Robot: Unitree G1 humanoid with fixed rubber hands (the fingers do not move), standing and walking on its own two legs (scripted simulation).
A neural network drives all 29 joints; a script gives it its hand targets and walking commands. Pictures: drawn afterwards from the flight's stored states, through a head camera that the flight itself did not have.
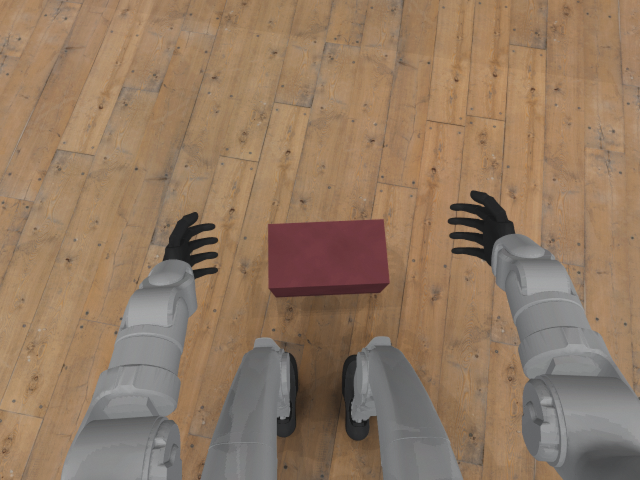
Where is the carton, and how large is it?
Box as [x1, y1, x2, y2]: [268, 219, 389, 296]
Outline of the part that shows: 383,219 268,224 269,289 275,296 379,292 389,282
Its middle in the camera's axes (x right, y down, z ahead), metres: +0.02 +0.05 +1.02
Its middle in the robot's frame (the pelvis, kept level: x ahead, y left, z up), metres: +0.48 -0.01 -0.59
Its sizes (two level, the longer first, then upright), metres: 0.292 0.163 0.160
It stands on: the floor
